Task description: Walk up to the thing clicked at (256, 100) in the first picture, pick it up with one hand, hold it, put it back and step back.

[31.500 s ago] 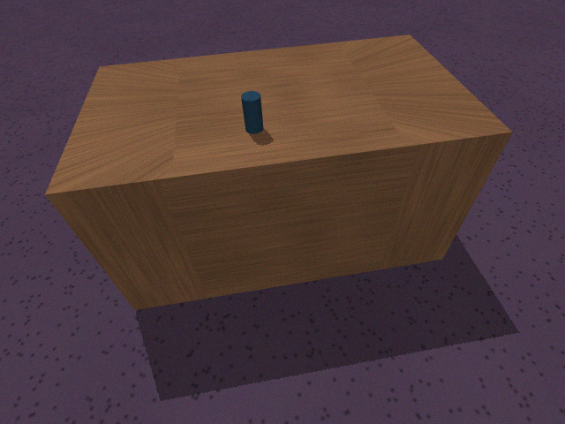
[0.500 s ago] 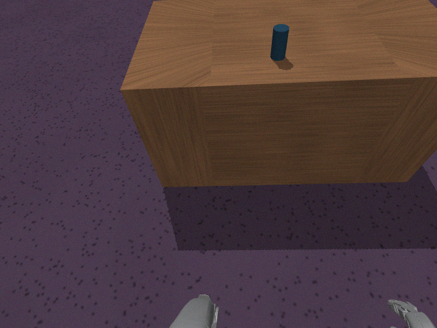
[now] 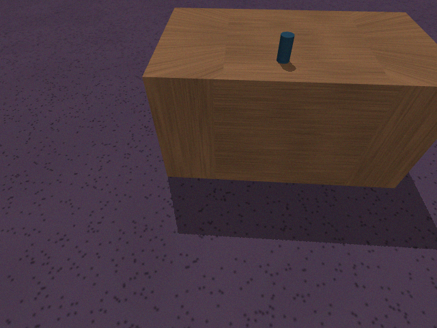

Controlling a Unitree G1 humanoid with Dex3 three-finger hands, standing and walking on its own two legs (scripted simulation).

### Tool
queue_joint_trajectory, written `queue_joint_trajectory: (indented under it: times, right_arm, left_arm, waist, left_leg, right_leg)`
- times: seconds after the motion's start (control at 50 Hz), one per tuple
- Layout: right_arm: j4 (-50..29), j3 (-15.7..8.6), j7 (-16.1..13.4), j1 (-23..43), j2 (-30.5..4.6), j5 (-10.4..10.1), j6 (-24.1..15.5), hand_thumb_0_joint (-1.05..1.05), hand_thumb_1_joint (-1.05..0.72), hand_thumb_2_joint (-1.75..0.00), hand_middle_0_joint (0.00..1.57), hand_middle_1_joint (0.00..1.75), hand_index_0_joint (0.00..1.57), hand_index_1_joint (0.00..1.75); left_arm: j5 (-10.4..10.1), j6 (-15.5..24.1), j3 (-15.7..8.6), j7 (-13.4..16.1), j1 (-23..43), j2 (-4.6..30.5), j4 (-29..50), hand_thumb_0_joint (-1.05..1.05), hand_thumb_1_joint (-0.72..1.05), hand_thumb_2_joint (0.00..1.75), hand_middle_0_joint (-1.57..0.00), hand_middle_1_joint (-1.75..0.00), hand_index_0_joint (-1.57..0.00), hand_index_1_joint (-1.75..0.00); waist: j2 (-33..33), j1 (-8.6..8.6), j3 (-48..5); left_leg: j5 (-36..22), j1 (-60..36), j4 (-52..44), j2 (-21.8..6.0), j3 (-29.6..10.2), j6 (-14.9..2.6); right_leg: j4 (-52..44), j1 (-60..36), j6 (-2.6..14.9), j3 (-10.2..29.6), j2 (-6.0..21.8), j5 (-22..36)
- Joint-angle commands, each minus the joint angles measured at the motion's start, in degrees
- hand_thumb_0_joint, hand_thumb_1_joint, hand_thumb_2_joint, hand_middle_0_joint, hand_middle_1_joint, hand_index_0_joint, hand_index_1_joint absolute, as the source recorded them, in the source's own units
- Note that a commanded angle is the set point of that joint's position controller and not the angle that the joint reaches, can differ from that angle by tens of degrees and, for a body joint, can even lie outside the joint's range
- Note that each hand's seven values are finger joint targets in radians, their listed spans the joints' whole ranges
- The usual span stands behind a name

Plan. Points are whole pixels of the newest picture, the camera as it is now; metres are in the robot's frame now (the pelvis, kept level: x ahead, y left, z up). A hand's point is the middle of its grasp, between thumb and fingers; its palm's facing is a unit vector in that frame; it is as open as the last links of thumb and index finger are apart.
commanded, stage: step back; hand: right
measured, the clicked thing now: (285, 48) +1.14 -0.22 -0.05
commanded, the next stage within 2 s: stand in 0.88 s
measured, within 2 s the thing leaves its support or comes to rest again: neither
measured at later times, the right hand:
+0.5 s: hand out of the picture +0.10 -0.24 -0.14, palm faces -0.04 +0.94 -0.33, open 7.4 cm
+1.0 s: hand out of the picture +0.12 -0.25 -0.13, palm faces +0.01 +0.94 -0.34, open 7.4 cm
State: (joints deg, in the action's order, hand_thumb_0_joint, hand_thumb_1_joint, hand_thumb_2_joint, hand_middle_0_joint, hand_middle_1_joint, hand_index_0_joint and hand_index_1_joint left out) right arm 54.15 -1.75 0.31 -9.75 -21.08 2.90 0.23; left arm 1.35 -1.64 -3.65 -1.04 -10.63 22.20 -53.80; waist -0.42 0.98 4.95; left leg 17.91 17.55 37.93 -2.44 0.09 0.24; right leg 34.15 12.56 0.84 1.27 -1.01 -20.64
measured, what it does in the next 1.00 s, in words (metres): stands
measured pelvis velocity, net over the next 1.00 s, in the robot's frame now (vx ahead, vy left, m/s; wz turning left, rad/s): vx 0.02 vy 0.00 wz -0.01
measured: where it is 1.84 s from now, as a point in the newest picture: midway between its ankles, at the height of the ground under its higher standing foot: outside the picture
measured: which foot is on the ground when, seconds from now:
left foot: down 0.00-1.00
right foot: down 0.00-1.00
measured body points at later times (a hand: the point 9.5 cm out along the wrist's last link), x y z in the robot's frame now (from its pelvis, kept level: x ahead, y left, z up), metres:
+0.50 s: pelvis +0.01 +0.00 +0.02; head +0.01 +0.00 +0.46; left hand +0.07 +0.31 -0.11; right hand +0.10 -0.29 -0.11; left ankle +0.02 +0.12 -0.72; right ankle +0.00 -0.13 -0.72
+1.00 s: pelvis +0.02 +0.00 +0.02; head +0.03 +0.01 +0.47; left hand +0.12 +0.30 -0.11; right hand +0.12 -0.29 -0.10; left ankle +0.02 +0.12 -0.72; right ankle +0.00 -0.13 -0.72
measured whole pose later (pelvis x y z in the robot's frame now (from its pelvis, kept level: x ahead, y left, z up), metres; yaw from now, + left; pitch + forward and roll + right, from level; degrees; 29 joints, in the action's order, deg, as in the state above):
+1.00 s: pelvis +0.02 +0.00 +0.02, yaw +0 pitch -3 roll +0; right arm 63.6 -1.2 0.5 -3.2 -19.1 0.6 -1.0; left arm 0.1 0.7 -0.3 -0.1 -3.6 20.2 -63.0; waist -0.7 -0.1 4.1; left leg 11.8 7.2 21.8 -0.4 0.6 0.1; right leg 21.0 4.9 -1.0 2.3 0.3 -13.2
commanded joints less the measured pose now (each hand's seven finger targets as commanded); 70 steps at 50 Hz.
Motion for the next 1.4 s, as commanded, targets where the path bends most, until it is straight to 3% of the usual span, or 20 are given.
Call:
queue_joint_trajectory:
  times: [0.0,0.02,0.04,0.1,0.12,0.14,0.16,0.18,0.2,0.24,0.3,0.36,0.46,0.72,0.84,0.86,0.92,1.14,1.32,1.38]
  right_arm:
    - [-5.0,-2.8,-1.1,3.8,-9.6,-1.1,-0.7,0.00,-0.90,-0.90,0.20,0.30,0.20,0.30]
    - [-3.7,-3.7,-1.0,2.6,-11.7,-1.1,-0.8,0.00,-0.90,-0.90,0.20,0.30,0.20,0.30]
    - [-3.0,-3.8,-0.5,1.6,-12.1,-1.5,-1.1,0.00,-0.90,-0.90,0.20,0.30,0.20,0.30]
    - [-0.6,-3.5,-0.1,-0.7,-10.1,-1.4,-2.1,0.00,-0.90,-0.90,0.20,0.30,0.20,0.30]
    - [-0.2,-3.6,-0.3,-1.0,-10.2,-1.2,-2.4,0.00,-0.90,-0.90,0.20,0.30,0.20,0.30]
    - [-0.2,-3.8,-0.5,-1.0,-10.9,-0.8,-2.8,0.00,-0.90,-0.90,0.20,0.30,0.20,0.30]
    - [-0.8,-3.6,-0.6,2.3,-12.2,-0.6,-3.0,0.00,-0.90,-0.90,0.20,0.30,0.20,0.30]
    - [-0.7,-3.6,-0.4,3.9,-13.6,-0.9,-3.0,0.00,-0.90,-0.90,0.20,0.30,0.20,0.30]
    - [-0.5,-3.4,-0.3,4.5,-13.9,-0.8,-3.0,0.00,-0.90,-0.90,0.20,0.30,0.20,0.30]
    - [-0.3,-3.0,-0.3,6.9,-13.1,-0.8,-2.9,0.00,-0.90,-0.90,0.20,0.30,0.20,0.30]
    - [0.8,-2.8,-0.3,6.9,-11.4,-1.1,-2.8,0.00,-0.90,-0.90,0.20,0.30,0.20,0.30]
    - [2.1,-2.8,-0.3,5.7,-11.1,-1.1,-2.9,0.00,-0.90,-0.90,0.20,0.30,0.20,0.30]
    - [3.5,-2.6,-0.6,5.8,-10.1,-1.6,-3.1,0.00,-0.90,-0.90,0.20,0.30,0.20,0.30]
    - [4.8,-2.6,-0.9,8.1,-9.8,-1.6,-2.4,0.00,-0.90,-0.90,0.20,0.30,0.20,0.30]
    - [4.7,-2.7,-0.8,9.8,-10.0,-1.4,-2.1,0.00,-0.90,-0.90,0.20,0.30,0.20,0.30]
    - [4.9,-2.2,-0.8,9.7,-10.4,-2.5,-2.2,0.00,-0.90,-0.90,0.20,0.30,0.20,0.30]
    - [5.7,-2.1,-0.9,9.3,-10.7,-2.7,-2.5,0.00,-0.90,-0.90,0.20,0.30,0.20,0.30]
    - [7.3,-1.4,-0.4,9.2,-10.6,-2.5,-1.9,0.00,-0.90,-0.90,0.20,0.30,0.20,0.30]
    - [8.0,-1.3,-0.3,8.2,-11.0,-2.4,-2.1,0.00,-0.90,-0.90,0.20,0.30,0.20,0.30]
    - [8.4,-1.2,-0.3,7.4,-11.0,-2.3,-2.0,0.00,-0.90,-0.90,0.20,0.30,0.20,0.30]
  left_arm:
    - [1.4,3.7,-4.5,1.4,1.1,17.7,2.5,0.00,0.90,0.90,-0.20,-0.30,-0.20,-0.30]
    - [1.6,4.0,-4.2,1.3,5.7,17.6,4.1,0.00,0.90,0.90,-0.20,-0.30,-0.20,-0.30]
    - [0.9,4.2,-3.5,1.1,6.8,15.1,4.4,0.00,0.90,0.90,-0.20,-0.30,-0.20,-0.30]
    - [0.8,4.0,-2.5,0.8,7.7,13.4,3.3,0.00,0.90,0.90,-0.20,-0.30,-0.20,-0.30]
    - [0.7,3.8,-1.8,0.5,6.5,12.4,2.9,0.00,0.90,0.90,-0.20,-0.30,-0.20,-0.30]
    - [0.5,3.8,-1.1,0.3,5.3,10.8,2.3,0.00,0.90,0.90,-0.20,-0.30,-0.20,-0.30]
    - [-0.4,3.3,-0.5,0.1,5.0,9.0,1.5,0.00,0.90,0.90,-0.20,-0.30,-0.20,-0.30]
    - [-0.7,3.1,-1.0,0.2,4.3,10.0,0.4,0.00,0.90,0.90,-0.20,-0.30,-0.20,-0.30]
    - [-0.5,3.2,-1.1,0.2,4.2,10.1,-0.2,0.00,0.90,0.90,-0.20,-0.30,-0.20,-0.30]
    - [-0.6,3.7,-1.0,0.4,2.3,9.6,-1.9,0.00,0.90,0.90,-0.20,-0.30,-0.20,-0.30]
    - [-0.4,4.3,-1.2,0.5,2.8,11.4,-3.2,0.00,0.90,0.90,-0.20,-0.30,-0.20,-0.30]
    - [-0.2,4.6,-1.0,0.6,4.5,11.9,-3.2,0.00,0.90,0.90,-0.20,-0.30,-0.20,-0.30]
    - [-0.6,4.7,-0.7,1.2,5.6,11.5,-4.0,0.00,0.90,0.90,-0.20,-0.30,-0.20,-0.30]
    - [-0.6,3.8,-0.5,1.8,8.4,11.0,-4.2,0.00,0.90,0.90,-0.20,-0.30,-0.20,-0.30]
    - [-0.4,3.6,-0.3,1.7,9.1,11.0,-4.4,0.00,0.90,0.90,-0.20,-0.30,-0.20,-0.30]
    - [-1.1,3.5,0.8,1.7,9.8,9.1,-5.2,0.00,0.90,0.90,-0.20,-0.30,-0.20,-0.30]
    - [-1.3,3.7,0.9,1.8,8.8,9.4,-5.7,0.00,0.90,0.90,-0.20,-0.30,-0.20,-0.30]
    - [-0.9,3.7,1.6,1.6,8.7,9.7,-7.3,0.00,0.90,0.90,-0.20,-0.30,-0.20,-0.30]
    - [-0.9,3.9,1.7,1.5,7.7,10.2,-7.3,0.00,0.90,0.90,-0.20,-0.30,-0.20,-0.30]
    - [-0.8,3.6,1.8,1.5,7.4,10.3,-7.5,0.00,0.90,0.90,-0.20,-0.30,-0.20,-0.30]
  waist:
    - [-8.0,1.63,-3.1]
    - [-6.1,-0.33,-0.3]
    - [-2.4,-1.05,0.3]
    - [-6.3,-2.29,-1.3]
    - [-5.4,-2.48,-2.6]
    - [-2.6,-2.29,-3.5]
    - [2.1,-1.14,-2.8]
    - [3.6,0.08,-2.4]
    - [3.7,0.42,-1.8]
    - [5.5,1.65,-1.3]
    - [4.4,0.68,-1.6]
    - [2.4,-0.46,-3.2]
    - [-0.7,-0.55,-7.9]
    - [0.9,-0.32,-9.0]
    - [1.7,-0.35,-7.1]
    - [2.4,-1.23,-7.0]
    - [2.3,-0.92,-9.7]
    - [0.5,-1.43,-5.4]
    - [1.0,-1.30,-6.9]
    - [0.2,-1.44,-4.2]
  left_leg:
    - [14.2,10.6,6.0,1.9,-3.4,-0.72]
    - [13.0,4.4,9.1,-0.1,-4.9,-0.13]
    - [10.8,2.8,7.3,0.3,-5.2,-0.10]
    - [2.5,-6.7,-6.4,1.9,-1.2,-0.87]
    - [1.3,-10.7,-11.0,1.8,-2.1,-1.46]
    - [1.3,-12.6,-14.6,-1.2,-6.6,-2.17]
    - [10.0,-8.5,-18.7,-6.3,-15.7,-4.41]
    - [19.1,-2.4,-22.3,-9.4,-18.8,-6.89]
    - [19.0,-0.3,-23.8,-10.7,-19.4,-7.34]
    - [12.3,1.1,-22.4,-8.7,-15.0,-5.63]
    - [7.9,0.8,-18.5,-3.7,-9.1,-2.17]
    - [3.0,-2.8,-16.9,-2.9,-7.4,-1.69]
    - [-14.8,-7.4,-13.7,-3.1,-4.8,-2.07]
    - [-22.3,-10.1,-14.3,-4.1,-3.6,-2.50]
    - [-15.6,-9.4,-16.8,-4.2,-3.9,-2.29]
    - [-22.7,-11.6,-18.9,-4.8,-5.6,-1.72]
    - [-29.9,-15.2,-18.3,-5.4,-5.3,-1.60]
    - [-13.1,-13.4,-22.7,-4.5,-5.2,-0.86]
    - [-13.3,-13.7,-22.5,-4.7,-5.3,-1.20]
    - [-8.6,-11.9,-23.8,-4.4,-5.8,-0.91]
  right_leg:
    - [-20.3,-1.8,10.31,27.1,18.5,-17.3]
    - [-20.8,7.3,12.41,28.2,21.0,-21.4]
    - [-19.1,7.3,10.77,23.4,17.8,-18.8]
    - [-15.0,10.5,6.61,13.0,12.0,-9.6]
    - [-12.6,11.1,5.19,10.7,10.6,-4.0]
    - [-9.6,11.5,3.68,8.4,8.7,-0.1]
    - [-7.2,11.9,1.77,5.6,4.8,-3.8]
    - [-3.8,6.4,1.21,3.2,3.0,-5.4]
    - [-3.0,3.3,1.17,1.9,2.1,-3.9]
    - [-7.5,-0.8,1.64,2.7,2.8,0.1]
    - [-13.0,-2.5,2.95,6.7,5.1,1.9]
    - [-14.0,-2.0,3.31,7.5,6.7,5.5]
    - [-12.5,-6.2,2.30,6.2,7.6,19.6]
    - [-11.1,-7.8,1.63,4.5,7.2,24.1]
    - [-13.2,-7.2,1.53,4.9,6.8,20.5]
    - [-14.0,-6.6,0.79,5.6,7.5,24.3]
    - [-14.3,-9.1,0.15,4.6,7.5,28.5]
    - [-19.8,-5.4,-0.22,5.3,7.5,14.4]
    - [-19.4,-5.8,0.06,5.8,8.0,15.4]
    - [-20.2,-3.5,0.07,5.7,7.3,9.9]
